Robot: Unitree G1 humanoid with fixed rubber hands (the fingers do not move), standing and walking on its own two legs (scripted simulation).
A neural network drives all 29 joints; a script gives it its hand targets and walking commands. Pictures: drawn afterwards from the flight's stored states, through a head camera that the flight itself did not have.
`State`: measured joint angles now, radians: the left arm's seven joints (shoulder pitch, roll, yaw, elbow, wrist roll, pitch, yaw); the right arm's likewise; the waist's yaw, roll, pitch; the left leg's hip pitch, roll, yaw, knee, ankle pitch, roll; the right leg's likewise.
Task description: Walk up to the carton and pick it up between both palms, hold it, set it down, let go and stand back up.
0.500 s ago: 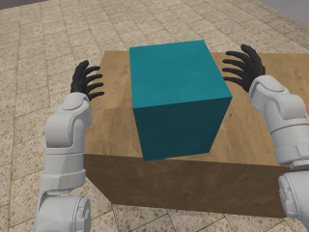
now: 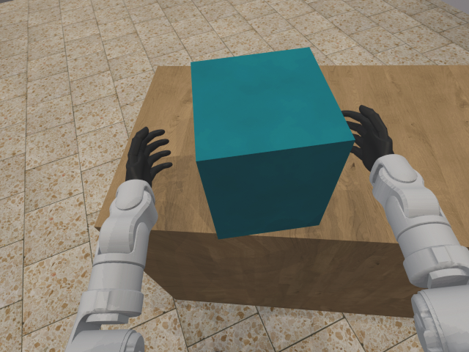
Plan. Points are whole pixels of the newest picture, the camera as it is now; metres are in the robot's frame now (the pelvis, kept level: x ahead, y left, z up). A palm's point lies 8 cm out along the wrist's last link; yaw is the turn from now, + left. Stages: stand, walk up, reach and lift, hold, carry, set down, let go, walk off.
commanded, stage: reach and lift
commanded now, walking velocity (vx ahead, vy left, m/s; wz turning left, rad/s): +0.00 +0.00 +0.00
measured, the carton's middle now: (260, 150) +0.44 +0.03 +0.06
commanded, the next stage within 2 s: none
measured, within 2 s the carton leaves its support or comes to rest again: neither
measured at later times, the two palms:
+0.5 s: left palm (159, 182) +0.35 +0.19 +0.08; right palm (352, 150) +0.43 -0.12 +0.09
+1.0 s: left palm (167, 176) +0.36 +0.18 +0.08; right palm (348, 151) +0.44 -0.12 +0.08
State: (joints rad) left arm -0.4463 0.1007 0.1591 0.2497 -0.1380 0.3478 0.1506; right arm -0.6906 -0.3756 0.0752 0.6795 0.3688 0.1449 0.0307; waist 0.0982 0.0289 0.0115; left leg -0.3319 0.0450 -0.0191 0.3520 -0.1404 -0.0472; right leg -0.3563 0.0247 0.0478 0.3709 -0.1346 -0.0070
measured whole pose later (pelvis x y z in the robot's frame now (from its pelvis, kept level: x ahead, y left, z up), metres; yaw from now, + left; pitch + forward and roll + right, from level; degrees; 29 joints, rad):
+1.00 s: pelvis +0.01 +0.00 +0.00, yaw +0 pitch +7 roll +0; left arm -0.49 -0.05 0.15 0.34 -0.04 0.34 0.21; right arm -0.69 -0.22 0.07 0.72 0.29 0.11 -0.11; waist 0.11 0.02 -0.01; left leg -0.31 0.05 -0.02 0.35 -0.15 -0.05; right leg -0.34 0.03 0.05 0.37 -0.15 -0.01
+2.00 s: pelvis +0.01 +0.00 +0.00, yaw +0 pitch +6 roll +0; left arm -0.49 -0.11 0.18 0.34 0.03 0.33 0.26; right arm -0.71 -0.18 0.07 0.73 0.23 0.11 -0.15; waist 0.11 0.02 -0.01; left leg -0.31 0.05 -0.02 0.35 -0.15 -0.05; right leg -0.33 0.03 0.05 0.37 -0.15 -0.01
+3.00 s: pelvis +0.01 +0.00 +0.00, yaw +0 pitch +1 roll +0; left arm -0.53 -0.06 0.21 0.35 0.11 0.46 0.19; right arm -0.81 -0.09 -0.04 0.83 0.17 0.21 -0.15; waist 0.04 -0.01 -0.08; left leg -0.19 0.05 -0.02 0.35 -0.18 -0.05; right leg -0.20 0.03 0.05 0.36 -0.16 0.00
